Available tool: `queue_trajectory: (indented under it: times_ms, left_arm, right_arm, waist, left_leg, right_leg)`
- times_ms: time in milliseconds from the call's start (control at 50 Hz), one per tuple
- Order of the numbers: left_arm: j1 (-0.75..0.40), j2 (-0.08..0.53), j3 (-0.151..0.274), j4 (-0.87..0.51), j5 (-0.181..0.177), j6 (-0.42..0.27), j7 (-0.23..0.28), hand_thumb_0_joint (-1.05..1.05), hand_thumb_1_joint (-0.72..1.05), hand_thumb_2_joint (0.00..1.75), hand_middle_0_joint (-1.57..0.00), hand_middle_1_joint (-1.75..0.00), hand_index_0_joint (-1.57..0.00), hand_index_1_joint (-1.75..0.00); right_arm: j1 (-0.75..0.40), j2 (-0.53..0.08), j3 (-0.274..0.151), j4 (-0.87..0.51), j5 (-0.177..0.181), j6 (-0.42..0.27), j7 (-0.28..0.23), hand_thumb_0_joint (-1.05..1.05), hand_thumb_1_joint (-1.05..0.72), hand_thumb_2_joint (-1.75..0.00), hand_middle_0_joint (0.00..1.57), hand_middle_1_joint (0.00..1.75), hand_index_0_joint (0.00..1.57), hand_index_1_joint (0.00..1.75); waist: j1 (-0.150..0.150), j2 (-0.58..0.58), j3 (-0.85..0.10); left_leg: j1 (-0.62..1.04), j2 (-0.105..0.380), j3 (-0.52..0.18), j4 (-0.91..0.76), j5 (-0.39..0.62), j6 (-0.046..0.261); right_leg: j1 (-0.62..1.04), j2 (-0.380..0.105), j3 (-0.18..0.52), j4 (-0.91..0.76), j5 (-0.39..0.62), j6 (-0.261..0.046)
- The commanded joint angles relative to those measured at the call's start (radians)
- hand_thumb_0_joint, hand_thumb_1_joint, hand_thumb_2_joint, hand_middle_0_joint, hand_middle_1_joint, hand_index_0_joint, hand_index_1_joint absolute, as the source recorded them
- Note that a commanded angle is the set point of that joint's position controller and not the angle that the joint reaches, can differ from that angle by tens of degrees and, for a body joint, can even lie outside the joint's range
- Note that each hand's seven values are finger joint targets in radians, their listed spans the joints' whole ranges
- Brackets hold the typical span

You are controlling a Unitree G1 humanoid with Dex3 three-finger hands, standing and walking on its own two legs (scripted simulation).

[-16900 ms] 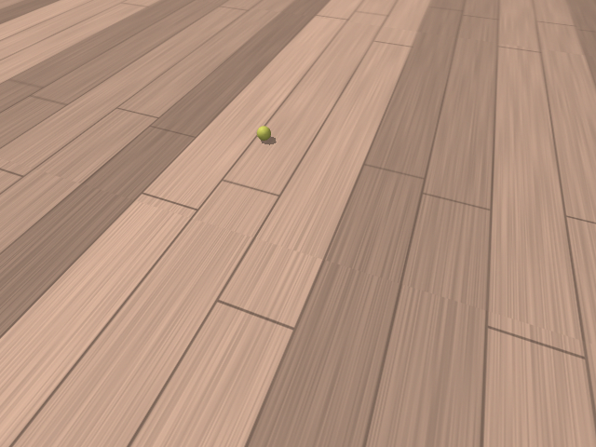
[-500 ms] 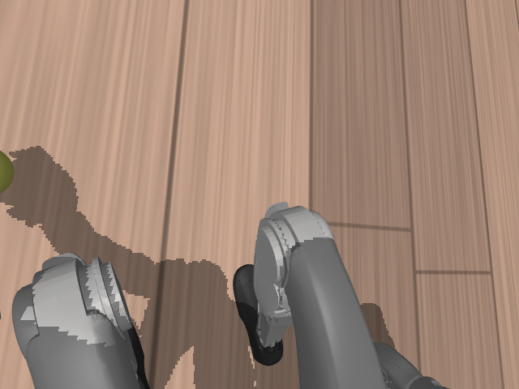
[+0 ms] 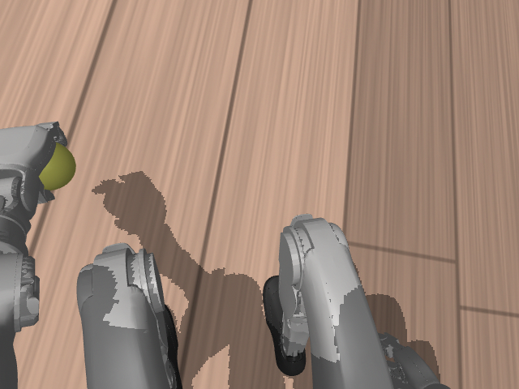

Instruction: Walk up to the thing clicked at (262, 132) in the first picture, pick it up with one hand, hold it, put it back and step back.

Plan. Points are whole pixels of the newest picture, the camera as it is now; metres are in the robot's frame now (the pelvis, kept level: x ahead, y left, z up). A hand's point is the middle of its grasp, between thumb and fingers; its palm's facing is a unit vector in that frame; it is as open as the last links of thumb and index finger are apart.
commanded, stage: settle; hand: left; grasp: from above
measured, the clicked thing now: (46, 165) +0.46 +0.30 -0.17
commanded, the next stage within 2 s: lift in 0.10 s
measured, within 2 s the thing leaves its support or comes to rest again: neither
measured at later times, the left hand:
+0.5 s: hand (12, 171) +0.43 +0.31 -0.10, palm faces -0.47 -0.07 -0.88, open 10.6 cm
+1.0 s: hand out of the picture +0.37 +0.31 +0.07, palm faces -0.42 -0.10 -0.90, open 10.6 cm
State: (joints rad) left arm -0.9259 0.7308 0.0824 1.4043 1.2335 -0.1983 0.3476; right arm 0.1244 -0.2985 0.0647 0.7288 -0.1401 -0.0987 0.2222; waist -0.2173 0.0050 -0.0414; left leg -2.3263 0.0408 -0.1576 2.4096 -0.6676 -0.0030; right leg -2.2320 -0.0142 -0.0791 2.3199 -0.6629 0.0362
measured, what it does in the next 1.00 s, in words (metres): rises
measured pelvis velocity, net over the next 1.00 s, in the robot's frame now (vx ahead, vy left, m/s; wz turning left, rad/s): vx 0.00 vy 0.01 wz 0.09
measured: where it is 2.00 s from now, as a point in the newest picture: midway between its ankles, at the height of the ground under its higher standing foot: (227, 358)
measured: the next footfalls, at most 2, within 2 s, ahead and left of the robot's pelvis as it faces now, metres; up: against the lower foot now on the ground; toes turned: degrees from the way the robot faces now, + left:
none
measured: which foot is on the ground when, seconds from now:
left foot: down 0.00-1.00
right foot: down 0.00-1.00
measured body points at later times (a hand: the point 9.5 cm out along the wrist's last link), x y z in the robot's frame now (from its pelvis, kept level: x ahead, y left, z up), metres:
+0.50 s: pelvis -0.01 +0.00 +0.04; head +0.21 +0.06 +0.43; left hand +0.45 +0.31 -0.05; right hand +0.06 -0.27 -0.08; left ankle +0.08 +0.13 -0.30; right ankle +0.11 -0.13 -0.30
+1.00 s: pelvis +0.00 +0.01 +0.17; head +0.16 +0.05 +0.58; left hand +0.39 +0.31 +0.12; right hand +0.15 -0.25 +0.04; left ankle +0.08 +0.13 -0.30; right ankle +0.10 -0.13 -0.30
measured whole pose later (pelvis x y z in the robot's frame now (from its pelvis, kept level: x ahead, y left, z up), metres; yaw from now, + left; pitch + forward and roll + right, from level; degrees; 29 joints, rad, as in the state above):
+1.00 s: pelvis +0.00 +0.01 +0.17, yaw +5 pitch +31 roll -5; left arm -0.53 0.55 -0.05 0.78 1.04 -0.07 0.10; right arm 0.13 -0.26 -0.04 0.67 0.00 0.03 0.03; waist -0.09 0.04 -0.18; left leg -1.80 0.04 -0.07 1.88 -0.62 0.01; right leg -1.74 -0.04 -0.04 1.82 -0.62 0.04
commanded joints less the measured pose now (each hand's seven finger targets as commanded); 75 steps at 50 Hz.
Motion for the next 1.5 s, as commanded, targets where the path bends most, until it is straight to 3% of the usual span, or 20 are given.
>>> queue_trajectory:
  times_ms: [0,100,160,220,280,480,680,720,760,880,1000,1020,1060,1180,1220,1280,1340,1420,1460,1480]
  left_arm:
    - [-0.332,0.258,0.024,-0.168,-0.007,0.000,0.024,0.00,0.51,0.93,-0.89,-0.89,-0.90,-0.88]
    - [-0.351,0.244,0.011,-0.193,-0.009,0.005,0.013,0.00,0.53,0.98,-0.91,-0.91,-0.92,-0.91]
    - [-0.338,0.262,0.025,-0.206,-0.009,0.011,0.006,0.00,0.57,1.00,-0.95,-0.89,-0.95,-0.89]
    - [-0.346,0.260,0.028,-0.231,-0.014,0.018,-0.001,0.00,0.53,0.89,-0.93,-0.89,-0.95,-0.87]
    - [-0.310,0.246,0.025,-0.223,-0.035,0.032,-0.026,0.00,0.50,0.95,-0.91,-0.86,-0.91,-0.86]
    - [-0.226,0.227,0.016,-0.450,-0.088,0.042,-0.121,0.00,0.47,0.98,-0.88,-0.90,-0.88,-0.90]
    - [-0.081,0.142,-0.016,-0.623,-0.149,0.070,-0.182,0.00,0.41,0.99,-0.82,-0.95,-0.83,-0.94]
    - [-0.066,0.163,-0.004,-0.685,-0.157,0.079,-0.187,0.00,0.40,0.99,-0.80,-0.97,-0.81,-0.95]
    - [-0.037,0.113,-0.031,-0.723,-0.176,0.087,-0.195,0.00,0.39,0.95,-0.78,-0.98,-0.80,-0.96]
    - [0.053,0.101,-0.032,-0.827,-0.197,0.121,-0.199,0.00,0.39,1.00,-0.77,-1.01,-0.79,-0.99]
    - [0.127,0.070,-0.045,-0.879,-0.222,0.160,-0.206,0.00,0.40,0.99,-0.77,-1.01,-0.80,-0.99]
    - [0.139,0.031,-0.079,-0.881,-0.220,0.168,-0.208,0.00,0.40,0.99,-0.77,-1.01,-0.80,-0.99]
    - [0.180,0.044,-0.063,-0.885,-0.234,0.183,-0.209,0.00,0.41,0.98,-0.78,-0.99,-0.80,-0.97]
    - [0.249,-0.037,-0.122,-0.863,-0.247,0.201,-0.223,0.00,0.42,0.95,-0.80,-0.95,-0.82,-0.93]
    - [0.261,-0.025,-0.113,-0.858,-0.243,0.199,-0.217,0.00,0.41,0.92,-0.78,-0.94,-0.80,-0.92]
    - [0.241,-0.077,-0.154,-0.837,-0.239,0.197,-0.208,0.00,0.42,0.92,-0.78,-0.97,-0.81,-0.94]
    - [0.300,-0.094,-0.159,-0.772,-0.238,0.199,-0.192,0.00,0.40,0.92,-0.77,-0.96,-0.79,-0.94]
    - [0.254,-0.100,-0.164,-0.786,-0.233,0.194,-0.167,0.00,0.41,0.95,-0.79,-0.95,-0.80,-0.93]
    - [0.291,-0.119,-0.174,-0.707,-0.227,0.202,-0.158,0.00,0.41,0.95,-0.80,-0.94,-0.81,-0.92]
    - [0.242,-0.110,-0.169,-0.762,-0.233,0.197,-0.151,0.00,0.43,0.94,-0.80,-0.95,-0.82,-0.93]
  right_arm:
    - [0.216,-0.246,-0.088,-0.017,0.007,0.011,-0.029,0.00,-0.91,-0.90,0.20,0.30,0.20,0.30]
    - [0.230,-0.239,-0.091,-0.019,0.014,0.022,-0.046,0.00,-0.91,-0.90,0.20,0.30,0.20,0.30]
    - [0.238,-0.241,-0.099,-0.014,0.019,0.026,-0.057,0.00,-0.91,-0.90,0.20,0.30,0.20,0.30]
    - [0.245,-0.240,-0.104,-0.015,0.027,0.034,-0.066,0.00,-0.94,-0.91,0.20,0.30,0.20,0.30]
    - [0.251,-0.237,-0.117,-0.017,0.036,0.038,-0.070,0.00,-0.92,-0.91,0.20,0.30,0.20,0.30]
    - [0.252,-0.213,-0.149,-0.049,0.074,0.073,-0.103,0.00,-0.92,-0.91,0.20,0.30,0.20,0.30]
    - [0.205,-0.193,-0.172,-0.097,0.110,0.096,-0.140,0.00,-0.92,-0.91,0.20,0.30,0.20,0.30]
    - [0.196,-0.193,-0.179,-0.107,0.118,0.100,-0.151,0.00,-0.92,-0.91,0.20,0.30,0.20,0.30]
    - [0.185,-0.181,-0.180,-0.113,0.123,0.101,-0.158,0.00,-0.92,-0.91,0.20,0.30,0.20,0.30]
    - [0.157,-0.160,-0.179,-0.122,0.138,0.109,-0.190,0.00,-0.92,-0.91,0.20,0.30,0.20,0.30]
    - [0.124,-0.149,-0.171,-0.122,0.153,0.113,-0.223,0.00,-0.91,-0.90,0.20,0.30,0.20,0.30]
    - [0.118,-0.140,-0.168,-0.124,0.156,0.115,-0.227,0.00,-0.91,-0.90,0.20,0.30,0.20,0.30]
    - [0.105,-0.135,-0.161,-0.123,0.162,0.117,-0.238,0.00,-0.91,-0.90,0.20,0.30,0.20,0.30]
    - [0.084,-0.113,-0.145,-0.112,0.175,0.107,-0.268,0.00,-0.91,-0.90,0.20,0.30,0.20,0.30]
    - [0.086,-0.110,-0.145,-0.108,0.177,0.099,-0.277,0.00,-0.91,-0.90,0.20,0.30,0.20,0.30]
    - [0.098,-0.099,-0.143,-0.098,0.177,0.086,-0.285,0.00,-0.91,-0.90,0.20,0.30,0.20,0.30]
    - [0.109,-0.095,-0.142,-0.096,0.178,0.077,-0.288,0.00,-0.91,-0.90,0.20,0.30,0.20,0.30]
    - [0.113,-0.093,-0.144,-0.094,0.173,0.066,-0.289,0.00,-0.91,-0.90,0.20,0.30,0.20,0.30]
    - [0.122,-0.095,-0.143,-0.084,0.170,0.065,-0.288,0.00,-0.91,-0.90,0.20,0.30,0.20,0.30]
    - [0.121,-0.090,-0.144,-0.088,0.169,0.063,-0.288,0.00,-0.91,-0.90,0.20,0.30,0.20,0.30]
  waist:
    - [-0.026,0.280,-0.661]
    - [-0.031,0.286,-0.687]
    - [-0.007,0.302,-0.693]
    - [-0.002,0.310,-0.730]
    - [0.009,0.308,-0.729]
    - [0.045,0.259,-0.805]
    - [0.077,0.231,-0.741]
    - [0.094,0.236,-0.778]
    - [0.088,0.234,-0.769]
    - [0.109,0.200,-0.790]
    - [0.122,0.194,-0.729]
    - [0.113,0.187,-0.710]
    - [0.122,0.151,-0.670]
    - [0.127,0.128,-0.528]
    - [0.137,0.115,-0.508]
    - [0.130,0.116,-0.493]
    - [0.131,0.070,-0.433]
    - [0.147,0.086,-0.422]
    - [0.136,0.052,-0.383]
    - [0.143,0.061,-0.399]
  left_leg:
    - [0.508,-0.034,0.103,-0.263,0.119,0.026]
    - [0.532,-0.034,0.109,-0.281,0.129,0.027]
    - [0.557,-0.036,0.110,-0.303,0.122,0.024]
    - [0.585,-0.038,0.108,-0.321,0.141,0.023]
    - [0.609,-0.038,0.104,-0.356,0.115,0.023]
    - [0.669,-0.039,0.123,-0.428,0.144,0.034]
    - [0.775,-0.034,0.077,-0.608,0.068,0.029]
    - [0.832,-0.032,0.071,-0.648,0.058,0.027]
    - [0.865,-0.031,0.067,-0.680,0.073,0.025]
    - [1.004,-0.033,0.099,-0.764,0.156,0.023]
    - [1.166,-0.021,0.068,-0.941,0.138,0.017]
    - [1.187,-0.018,0.079,-0.964,0.136,0.017]
    - [1.211,-0.020,0.087,-1.013,0.122,0.019]
    - [1.334,-0.010,0.069,-1.185,0.102,0.010]
    - [1.375,-0.010,0.073,-1.224,0.119,0.009]
    - [1.451,-0.008,0.088,-1.275,0.189,0.005]
    - [1.475,-0.018,0.106,-1.331,0.209,0.010]
    - [1.568,-0.024,0.119,-1.416,0.220,0.007]
    - [1.588,-0.027,0.127,-1.445,0.240,0.009]
    - [1.606,-0.033,0.137,-1.458,0.255,0.010]
  right_leg:
    - [0.317,0.043,-0.075,-0.255,0.165,-0.072]
    - [0.326,0.041,-0.069,-0.273,0.179,-0.072]
    - [0.319,0.035,-0.067,-0.275,0.167,-0.075]
    - [0.326,0.031,-0.067,-0.275,0.189,-0.075]
    - [0.324,0.029,-0.064,-0.293,0.165,-0.079]
    - [0.457,0.029,-0.033,-0.400,0.178,-0.072]
    - [0.516,0.025,-0.024,-0.510,0.123,-0.067]
    - [0.552,0.026,-0.020,-0.539,0.115,-0.067]
    - [0.586,0.025,-0.020,-0.564,0.136,-0.064]
    - [0.742,0.022,0.008,-0.698,0.184,-0.060]
    - [0.869,0.021,0.011,-0.820,0.183,-0.052]
    - [0.895,0.025,0.012,-0.854,0.183,-0.053]
    - [0.963,0.026,0.021,-0.922,0.165,-0.052]
    - [1.080,0.037,0.028,-1.051,0.157,-0.053]
    - [1.127,0.037,0.033,-1.097,0.163,-0.054]
    - [1.200,0.037,0.041,-1.166,0.213,-0.057]
    - [1.287,0.037,0.055,-1.256,0.223,-0.055]
    - [1.378,0.039,0.063,-1.342,0.236,-0.052]
    - [1.411,0.040,0.061,-1.383,0.250,-0.049]
    - [1.447,0.039,0.067,-1.407,0.261,-0.049]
